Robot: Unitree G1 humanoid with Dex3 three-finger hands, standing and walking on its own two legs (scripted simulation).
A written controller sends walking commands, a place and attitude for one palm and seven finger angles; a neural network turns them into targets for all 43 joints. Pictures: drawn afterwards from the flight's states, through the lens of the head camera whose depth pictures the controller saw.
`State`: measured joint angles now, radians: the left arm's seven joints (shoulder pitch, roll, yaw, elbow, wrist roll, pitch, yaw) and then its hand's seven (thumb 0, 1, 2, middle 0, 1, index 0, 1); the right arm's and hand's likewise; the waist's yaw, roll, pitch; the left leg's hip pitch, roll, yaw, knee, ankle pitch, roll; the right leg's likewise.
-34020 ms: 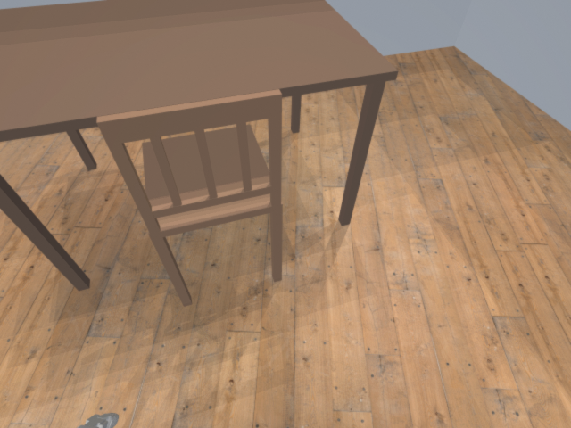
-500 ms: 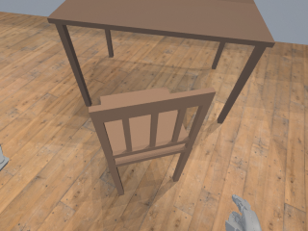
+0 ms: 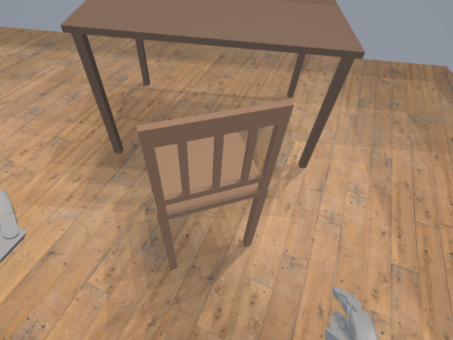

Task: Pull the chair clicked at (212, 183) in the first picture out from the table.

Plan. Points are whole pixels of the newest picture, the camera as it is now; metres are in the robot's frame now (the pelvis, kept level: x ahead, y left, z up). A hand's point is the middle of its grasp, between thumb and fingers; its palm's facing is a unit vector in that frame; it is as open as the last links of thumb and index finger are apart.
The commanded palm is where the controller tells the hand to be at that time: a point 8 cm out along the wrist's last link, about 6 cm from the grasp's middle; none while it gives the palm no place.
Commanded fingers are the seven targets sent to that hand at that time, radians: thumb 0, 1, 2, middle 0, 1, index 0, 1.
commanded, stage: stop stepping back and stand still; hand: left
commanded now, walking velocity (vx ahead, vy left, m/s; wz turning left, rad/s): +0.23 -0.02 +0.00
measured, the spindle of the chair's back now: (217, 162) +0.58 +0.07 -0.11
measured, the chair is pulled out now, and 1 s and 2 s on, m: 0.43 0.43 0.43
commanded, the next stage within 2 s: let the arm hang, fingers relaxed in 1.66 s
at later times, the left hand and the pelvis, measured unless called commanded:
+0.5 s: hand out of the picture +0.11 +0.27 +0.16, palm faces +0.42 -0.82 -0.39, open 7.5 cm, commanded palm +0.06 +0.31 +0.18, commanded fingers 0.00 0.90 0.90 -0.20 -0.30 -0.20 -0.30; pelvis -0.08 +0.01 -0.01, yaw -1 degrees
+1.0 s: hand out of the picture +0.12 +0.29 +0.16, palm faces +0.42 -0.78 -0.46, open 7.5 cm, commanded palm +0.06 +0.33 +0.18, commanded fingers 0.00 0.90 0.90 -0.20 -0.30 -0.20 -0.30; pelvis -0.09 +0.03 +0.00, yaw -1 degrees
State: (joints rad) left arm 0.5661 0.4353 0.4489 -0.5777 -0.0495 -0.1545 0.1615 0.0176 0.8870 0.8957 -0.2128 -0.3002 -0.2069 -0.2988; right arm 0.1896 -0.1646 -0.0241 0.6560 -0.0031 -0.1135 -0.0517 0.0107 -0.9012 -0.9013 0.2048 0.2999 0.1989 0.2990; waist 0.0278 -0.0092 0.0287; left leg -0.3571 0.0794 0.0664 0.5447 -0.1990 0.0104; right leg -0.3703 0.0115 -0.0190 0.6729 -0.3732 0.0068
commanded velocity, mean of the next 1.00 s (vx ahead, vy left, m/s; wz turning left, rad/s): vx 0.12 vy -0.02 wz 0.00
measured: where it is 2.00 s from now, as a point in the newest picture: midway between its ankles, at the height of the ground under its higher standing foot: outside the picture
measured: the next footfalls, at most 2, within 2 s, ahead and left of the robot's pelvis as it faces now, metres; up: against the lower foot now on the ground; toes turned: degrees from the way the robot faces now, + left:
right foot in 0.04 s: -0.02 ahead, -0.09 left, +0.00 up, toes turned -1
left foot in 0.50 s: +0.01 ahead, +0.12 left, +0.00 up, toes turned +2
